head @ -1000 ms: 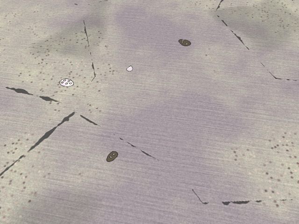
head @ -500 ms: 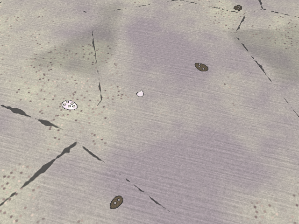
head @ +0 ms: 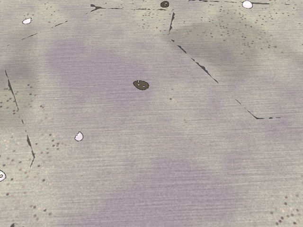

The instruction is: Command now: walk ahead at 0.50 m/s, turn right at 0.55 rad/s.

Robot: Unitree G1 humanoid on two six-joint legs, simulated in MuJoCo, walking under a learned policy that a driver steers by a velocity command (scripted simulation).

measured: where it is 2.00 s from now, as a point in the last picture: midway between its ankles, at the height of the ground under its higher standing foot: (189, 110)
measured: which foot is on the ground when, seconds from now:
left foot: up 0.00-0.32, down 0.34-0.84, up 0.86-1.00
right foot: down 0.00-0.34, up 0.36-0.82, down 0.84-1.00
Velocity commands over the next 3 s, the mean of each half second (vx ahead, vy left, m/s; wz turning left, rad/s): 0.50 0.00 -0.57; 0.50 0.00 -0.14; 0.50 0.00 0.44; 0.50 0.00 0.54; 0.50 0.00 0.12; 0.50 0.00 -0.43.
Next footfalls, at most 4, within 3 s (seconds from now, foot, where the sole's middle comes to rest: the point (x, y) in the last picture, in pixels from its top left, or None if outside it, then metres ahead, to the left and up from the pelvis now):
0.34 left None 0.38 0.13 -0.77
0.84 right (208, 202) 0.55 -0.21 -0.77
1.38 left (171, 135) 0.90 -0.06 -0.77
1.84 right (205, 95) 1.17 -0.26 -0.77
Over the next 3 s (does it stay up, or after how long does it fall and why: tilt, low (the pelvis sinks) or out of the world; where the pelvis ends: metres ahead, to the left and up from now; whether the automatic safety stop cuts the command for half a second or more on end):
stays up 1.60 -0.04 0.00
